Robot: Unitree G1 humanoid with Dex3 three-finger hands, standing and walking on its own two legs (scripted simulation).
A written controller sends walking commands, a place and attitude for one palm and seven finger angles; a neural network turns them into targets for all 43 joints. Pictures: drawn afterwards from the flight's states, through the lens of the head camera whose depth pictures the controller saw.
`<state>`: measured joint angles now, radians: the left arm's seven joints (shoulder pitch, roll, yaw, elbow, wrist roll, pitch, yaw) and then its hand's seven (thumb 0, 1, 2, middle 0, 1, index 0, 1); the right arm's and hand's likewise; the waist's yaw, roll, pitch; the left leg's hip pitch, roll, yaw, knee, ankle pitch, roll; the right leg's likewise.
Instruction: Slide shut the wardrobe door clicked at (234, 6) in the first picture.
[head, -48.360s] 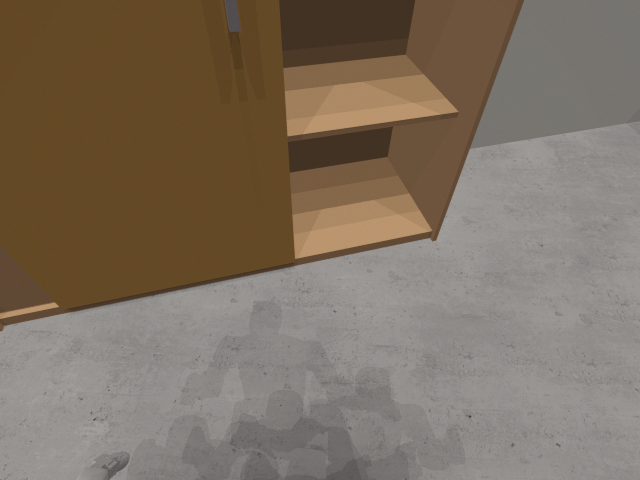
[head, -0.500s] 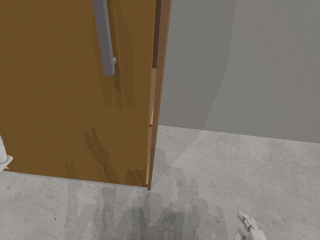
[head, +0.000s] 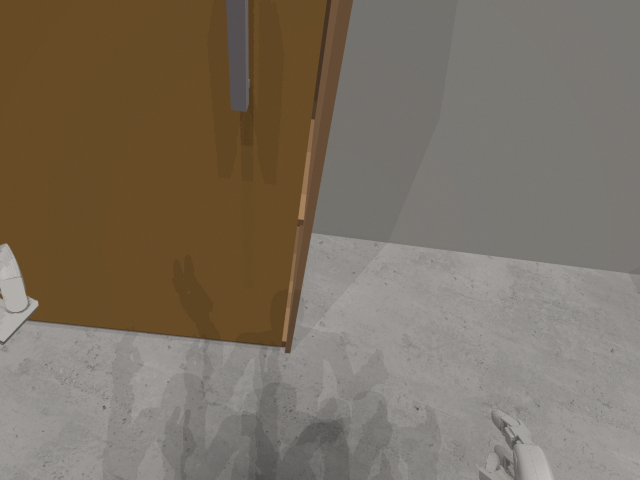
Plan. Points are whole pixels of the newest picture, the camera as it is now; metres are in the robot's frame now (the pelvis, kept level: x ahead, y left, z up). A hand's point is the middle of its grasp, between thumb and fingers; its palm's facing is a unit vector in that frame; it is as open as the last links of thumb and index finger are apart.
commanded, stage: stop stepping back and stand still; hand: left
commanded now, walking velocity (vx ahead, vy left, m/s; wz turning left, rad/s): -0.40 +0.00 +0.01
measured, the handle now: (240, 7) +0.58 +0.18 +0.28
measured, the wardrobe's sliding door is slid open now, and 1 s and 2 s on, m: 0.01 0.01 0.01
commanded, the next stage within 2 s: let the arm hang, fingers relaxed in 0.78 s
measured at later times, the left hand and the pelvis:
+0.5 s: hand out of the picture +0.07 +0.32 +0.18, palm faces +0.55 -0.79 -0.25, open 7.4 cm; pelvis -0.11 +0.04 -0.01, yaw +3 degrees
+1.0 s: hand out of the picture +0.04 +0.32 +0.00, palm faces +0.31 -0.85 -0.43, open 7.4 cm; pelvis -0.15 +0.05 -0.01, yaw +6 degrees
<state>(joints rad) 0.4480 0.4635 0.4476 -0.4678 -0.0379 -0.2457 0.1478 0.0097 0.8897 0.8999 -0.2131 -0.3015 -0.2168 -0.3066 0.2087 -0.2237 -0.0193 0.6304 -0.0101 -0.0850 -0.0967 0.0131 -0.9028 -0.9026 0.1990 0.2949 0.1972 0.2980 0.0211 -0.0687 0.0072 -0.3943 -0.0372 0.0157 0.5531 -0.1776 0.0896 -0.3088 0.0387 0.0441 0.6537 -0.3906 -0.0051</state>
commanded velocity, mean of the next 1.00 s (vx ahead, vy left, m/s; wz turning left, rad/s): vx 0.14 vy -0.06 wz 0.00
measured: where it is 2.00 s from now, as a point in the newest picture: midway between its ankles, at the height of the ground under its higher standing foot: outside the picture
